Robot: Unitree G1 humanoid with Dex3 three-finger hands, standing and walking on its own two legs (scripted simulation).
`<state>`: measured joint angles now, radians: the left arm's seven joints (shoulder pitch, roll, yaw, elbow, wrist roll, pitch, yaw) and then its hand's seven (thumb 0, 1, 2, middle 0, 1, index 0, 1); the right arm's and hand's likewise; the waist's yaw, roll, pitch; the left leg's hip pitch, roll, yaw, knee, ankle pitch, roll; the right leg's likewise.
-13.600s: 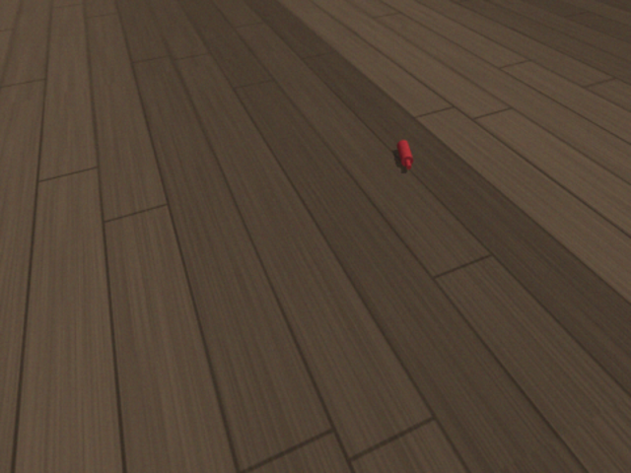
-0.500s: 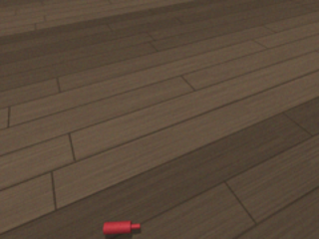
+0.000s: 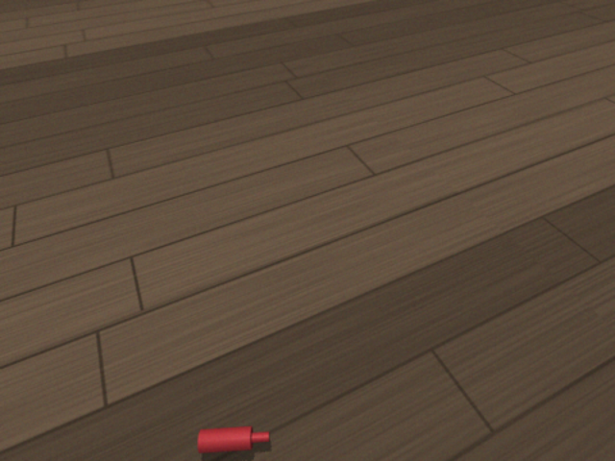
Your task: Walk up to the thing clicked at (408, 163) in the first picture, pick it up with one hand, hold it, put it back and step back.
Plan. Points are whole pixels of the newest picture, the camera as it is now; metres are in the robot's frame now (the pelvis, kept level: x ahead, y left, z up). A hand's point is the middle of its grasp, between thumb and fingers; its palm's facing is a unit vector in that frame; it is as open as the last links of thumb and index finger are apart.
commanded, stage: stand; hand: left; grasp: from above
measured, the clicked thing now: (234, 438) +0.38 +0.25 -0.75
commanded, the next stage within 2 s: rise first in 0.56 s
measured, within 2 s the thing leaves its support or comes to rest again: neither
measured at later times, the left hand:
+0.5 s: hand out of the picture +0.07 +0.26 -0.16, palm faces -0.03 -0.94 -0.34, open 7.4 cm
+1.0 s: hand out of the picture +0.15 +0.26 -0.18, palm faces -0.08 -0.92 -0.38, open 10.3 cm
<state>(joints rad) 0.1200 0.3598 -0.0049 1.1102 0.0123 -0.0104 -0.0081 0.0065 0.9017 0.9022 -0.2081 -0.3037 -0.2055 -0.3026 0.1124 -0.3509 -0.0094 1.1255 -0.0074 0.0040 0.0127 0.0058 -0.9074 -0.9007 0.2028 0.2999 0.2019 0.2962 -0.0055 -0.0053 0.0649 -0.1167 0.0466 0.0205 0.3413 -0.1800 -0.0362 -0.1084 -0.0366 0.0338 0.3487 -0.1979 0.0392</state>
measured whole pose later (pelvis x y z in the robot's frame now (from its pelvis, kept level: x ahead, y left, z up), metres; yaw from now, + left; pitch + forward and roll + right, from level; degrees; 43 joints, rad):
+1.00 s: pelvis -0.01 +0.00 -0.03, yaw +1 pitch +8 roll +0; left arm -0.03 0.34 0.15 0.98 0.18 0.04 -0.04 0.00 0.18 0.86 -0.22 -0.81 -0.23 -0.80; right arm 0.23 -0.24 -0.04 0.75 0.02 -0.03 -0.01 0.01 -0.92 -0.90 0.20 0.30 0.20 0.30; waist -0.03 -0.01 -0.02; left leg -0.53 0.05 -0.01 0.72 -0.33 -0.03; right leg -0.51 -0.04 0.02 0.70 -0.34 0.04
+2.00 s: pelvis -0.08 +0.00 -0.34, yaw -1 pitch +34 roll -4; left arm -0.36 0.56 0.19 0.82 0.83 -0.22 0.10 0.00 -0.45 0.90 -0.23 -0.96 -0.23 -0.96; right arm 0.04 -0.29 -0.07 0.69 -0.03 -0.10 0.06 0.01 -0.96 -0.92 0.20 0.30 0.20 0.30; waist 0.00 0.01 -0.12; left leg -1.97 0.03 -0.12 2.05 -0.67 -0.06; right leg -1.91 0.01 0.02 2.02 -0.70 0.07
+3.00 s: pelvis -0.09 +0.02 -0.45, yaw -5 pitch +32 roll -8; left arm -0.75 0.72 0.16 1.35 1.33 -0.35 0.44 0.00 -0.31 0.83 -0.27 -0.83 -0.27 -0.82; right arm 0.07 -0.25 -0.01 0.79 -0.15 -0.02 0.14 0.00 -0.91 -0.90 0.20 0.30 0.20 0.30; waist -0.13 -0.02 -0.09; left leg -2.31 -0.01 -0.17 2.41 -0.67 -0.03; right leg -2.20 0.04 0.02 2.33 -0.71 0.06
